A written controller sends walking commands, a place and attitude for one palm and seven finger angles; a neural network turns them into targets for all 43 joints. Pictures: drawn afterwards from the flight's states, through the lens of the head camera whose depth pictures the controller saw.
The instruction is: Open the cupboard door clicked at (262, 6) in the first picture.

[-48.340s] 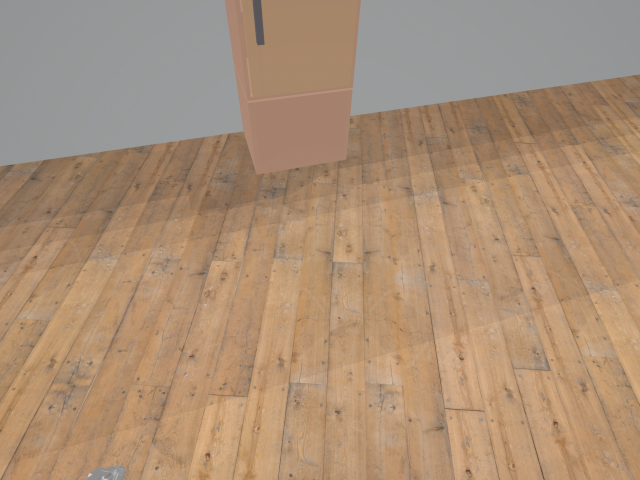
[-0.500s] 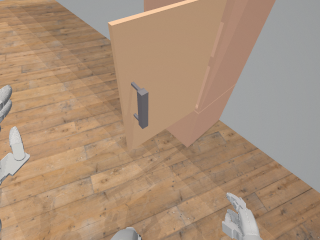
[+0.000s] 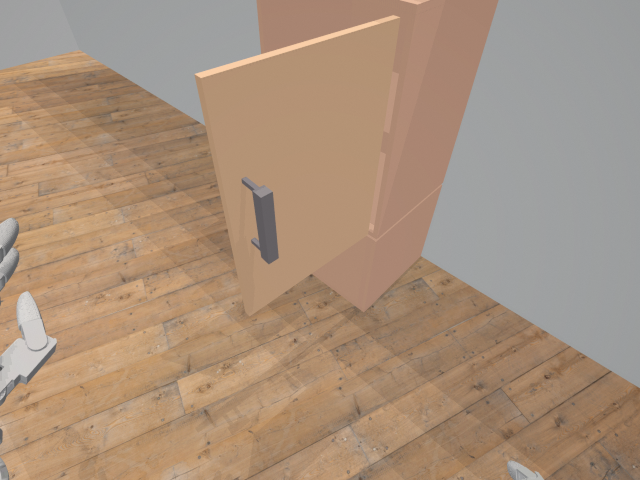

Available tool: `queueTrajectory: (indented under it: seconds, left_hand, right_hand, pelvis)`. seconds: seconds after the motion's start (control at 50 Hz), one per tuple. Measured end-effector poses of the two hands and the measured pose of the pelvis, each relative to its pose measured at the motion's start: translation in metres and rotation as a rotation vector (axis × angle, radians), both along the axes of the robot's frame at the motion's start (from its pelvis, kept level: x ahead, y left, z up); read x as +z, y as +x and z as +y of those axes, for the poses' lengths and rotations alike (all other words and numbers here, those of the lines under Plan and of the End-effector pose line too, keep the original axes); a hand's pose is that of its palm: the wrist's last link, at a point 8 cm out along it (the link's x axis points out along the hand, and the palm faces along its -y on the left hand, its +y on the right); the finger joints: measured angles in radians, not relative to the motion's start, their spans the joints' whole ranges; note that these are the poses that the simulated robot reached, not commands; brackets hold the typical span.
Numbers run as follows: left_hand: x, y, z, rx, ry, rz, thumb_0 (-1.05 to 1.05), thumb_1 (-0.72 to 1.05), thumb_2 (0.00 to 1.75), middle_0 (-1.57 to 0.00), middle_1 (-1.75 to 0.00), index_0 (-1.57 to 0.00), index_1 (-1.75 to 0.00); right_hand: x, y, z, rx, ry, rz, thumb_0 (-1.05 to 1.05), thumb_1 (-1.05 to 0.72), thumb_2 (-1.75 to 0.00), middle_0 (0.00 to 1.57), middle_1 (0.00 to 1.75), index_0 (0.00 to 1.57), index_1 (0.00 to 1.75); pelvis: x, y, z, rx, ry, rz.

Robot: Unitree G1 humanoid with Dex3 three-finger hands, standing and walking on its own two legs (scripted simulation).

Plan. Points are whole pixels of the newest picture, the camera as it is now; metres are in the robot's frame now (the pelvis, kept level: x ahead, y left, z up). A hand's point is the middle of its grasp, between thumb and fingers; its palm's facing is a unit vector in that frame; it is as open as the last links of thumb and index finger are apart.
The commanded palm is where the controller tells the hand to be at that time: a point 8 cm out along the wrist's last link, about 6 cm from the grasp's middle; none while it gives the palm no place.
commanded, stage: stop stepping back and stand still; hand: left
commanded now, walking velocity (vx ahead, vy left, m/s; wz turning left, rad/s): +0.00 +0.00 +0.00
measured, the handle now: (259, 221) +0.57 +0.14 -0.03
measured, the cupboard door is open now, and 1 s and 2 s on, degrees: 85 85 85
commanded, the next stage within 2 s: let the arm hang, fingers relaxed in 0.46 s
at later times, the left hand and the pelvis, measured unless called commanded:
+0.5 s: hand (17, 353) +0.19 +0.29 +0.15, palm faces +0.41 -0.79 -0.45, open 7.4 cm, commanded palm +0.14 +0.32 +0.18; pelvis -0.01 +0.03 +0.01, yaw -1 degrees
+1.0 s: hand out of the picture -0.02 +0.20 -0.17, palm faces +0.01 -0.98 -0.19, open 7.2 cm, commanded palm none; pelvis -0.02 +0.01 +0.01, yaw +1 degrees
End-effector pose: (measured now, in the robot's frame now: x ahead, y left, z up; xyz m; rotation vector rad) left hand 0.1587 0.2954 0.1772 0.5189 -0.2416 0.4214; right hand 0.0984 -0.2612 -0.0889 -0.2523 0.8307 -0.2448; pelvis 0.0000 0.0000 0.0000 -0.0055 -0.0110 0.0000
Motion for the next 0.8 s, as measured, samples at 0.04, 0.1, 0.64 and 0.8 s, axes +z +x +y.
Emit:
queueTrajectory:
  seconds: [0.04,0.1,0.64,0.8]
  left_hand:
    - [-0.001,0.000,0.002,-0.013,-0.002,0.005,0.02,0.89,0.90,-0.21,-0.31,-0.21,-0.30]
    - [0.000,-0.001,0.006,-0.036,0.021,0.032,0.02,0.89,0.90,-0.21,-0.31,-0.21,-0.30]
    - [-0.079,0.017,0.036,-0.033,-0.090,0.375,0.01,0.89,0.90,-0.20,-0.31,-0.20,-0.30]
    - [-0.279,-0.061,-0.016,0.017,-0.413,1.248,0.01,0.91,0.90,-0.20,-0.30,-0.20,-0.29]
  right_hand:
    - [0.002,0.003,0.007,-0.003,0.015,-0.013,0.02,-0.91,-0.89,0.20,0.30,0.20,0.30]
    - [0.008,0.012,0.021,0.008,0.037,-0.060,0.02,-0.91,-0.89,0.20,0.30,0.20,0.30]
    - [-0.002,0.043,0.049,0.142,0.081,-0.025,0.01,-0.91,-0.89,0.20,0.30,0.20,0.30]
    - [-0.029,-0.014,0.017,0.053,0.061,0.239,0.01,-0.91,-0.89,0.20,0.30,0.20,0.30]
  pelvis:
    - [0.001,-0.002,0.002,-0.007,0.007,-0.013]
    - [0.003,-0.004,0.007,-0.020,0.009,-0.015]
    - [0.003,-0.012,0.031,0.007,0.000,0.030]
    - [-0.001,-0.020,0.025,0.000,0.015,0.010]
